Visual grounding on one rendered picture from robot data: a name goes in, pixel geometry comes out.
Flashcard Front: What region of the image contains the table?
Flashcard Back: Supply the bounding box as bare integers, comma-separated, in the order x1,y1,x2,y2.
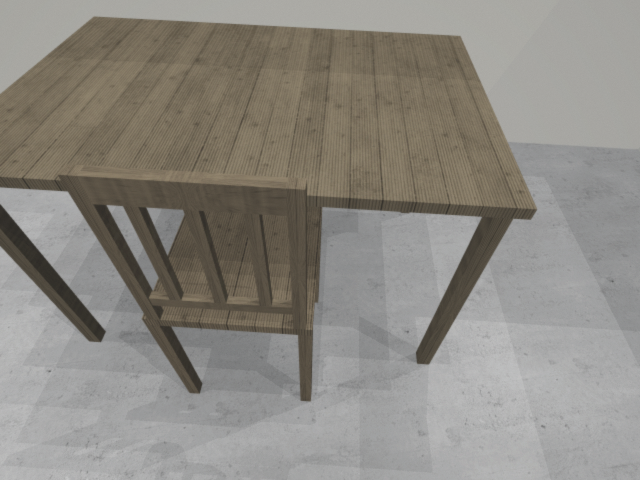
0,17,537,364

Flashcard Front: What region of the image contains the chair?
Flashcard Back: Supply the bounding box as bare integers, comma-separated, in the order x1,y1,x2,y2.
58,164,322,402

